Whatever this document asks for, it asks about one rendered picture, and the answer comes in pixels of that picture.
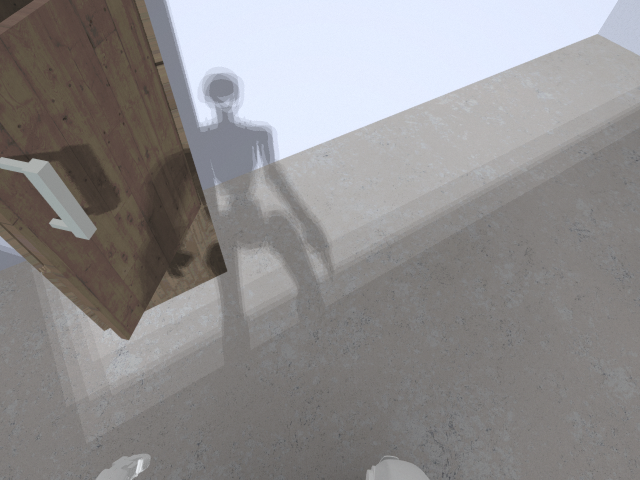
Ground robot left hand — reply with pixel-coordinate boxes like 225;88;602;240
96;454;151;480

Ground cupboard door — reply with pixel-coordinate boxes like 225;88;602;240
0;0;201;340

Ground handle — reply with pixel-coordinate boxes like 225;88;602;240
0;157;97;240

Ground right robot thigh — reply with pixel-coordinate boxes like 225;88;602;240
366;459;430;480

